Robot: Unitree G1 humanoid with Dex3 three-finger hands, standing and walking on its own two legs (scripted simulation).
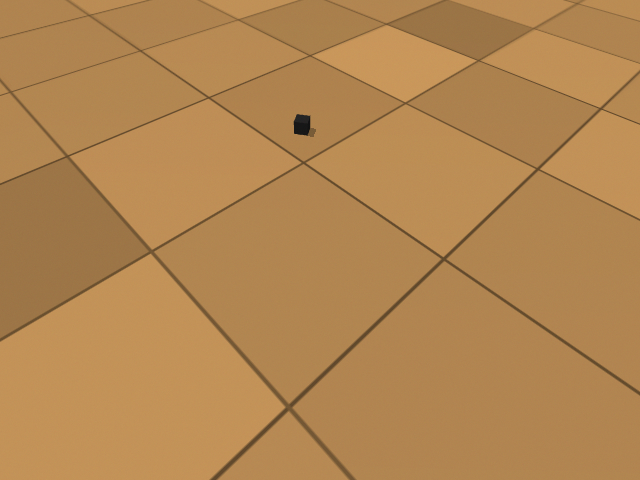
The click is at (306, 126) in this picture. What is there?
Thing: cube
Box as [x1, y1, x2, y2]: [294, 114, 309, 135]
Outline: 297,114 294,120 294,133 307,135 309,129 309,116
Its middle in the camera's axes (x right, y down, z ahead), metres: -0.08 -0.61 +2.13
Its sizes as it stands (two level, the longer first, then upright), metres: 0.075 0.075 0.075
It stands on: the floor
